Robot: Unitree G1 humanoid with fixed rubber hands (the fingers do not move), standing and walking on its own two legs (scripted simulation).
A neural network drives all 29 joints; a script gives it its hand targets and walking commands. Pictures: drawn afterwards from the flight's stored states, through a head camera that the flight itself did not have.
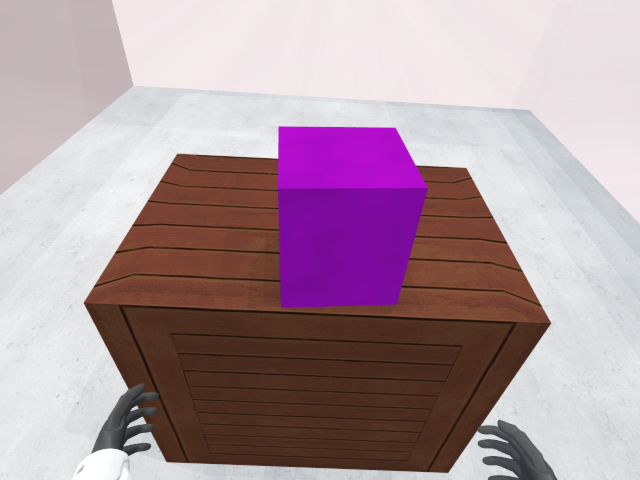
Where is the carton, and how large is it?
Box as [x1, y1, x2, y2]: [278, 126, 427, 307]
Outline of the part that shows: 278,126 278,208 281,307 395,304 399,294 427,189 396,129 385,127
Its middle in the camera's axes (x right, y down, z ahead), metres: +0.04 -0.04 +0.69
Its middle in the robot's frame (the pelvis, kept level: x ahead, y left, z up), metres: +0.56 -0.04 +0.06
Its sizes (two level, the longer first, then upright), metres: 0.210 0.200 0.250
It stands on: a pedestal, 0.70 m high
